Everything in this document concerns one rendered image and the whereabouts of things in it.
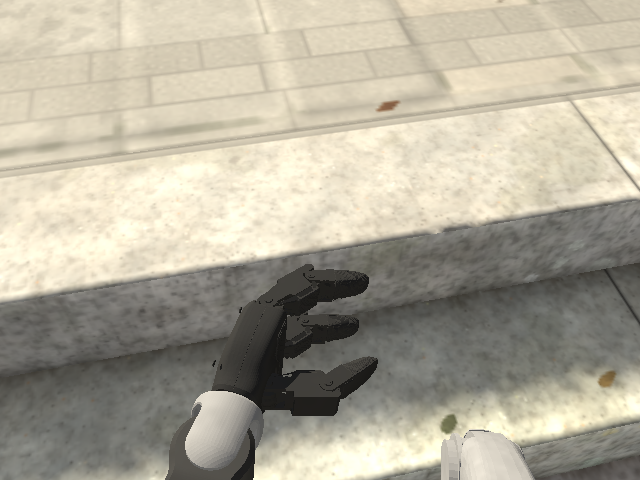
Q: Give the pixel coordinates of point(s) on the robot left hand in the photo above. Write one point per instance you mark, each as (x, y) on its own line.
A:
(252, 360)

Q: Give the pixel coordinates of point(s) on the right robot thigh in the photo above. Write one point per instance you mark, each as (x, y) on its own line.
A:
(482, 456)

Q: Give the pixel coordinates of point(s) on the left robot forearm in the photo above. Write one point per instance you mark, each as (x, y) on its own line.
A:
(219, 441)

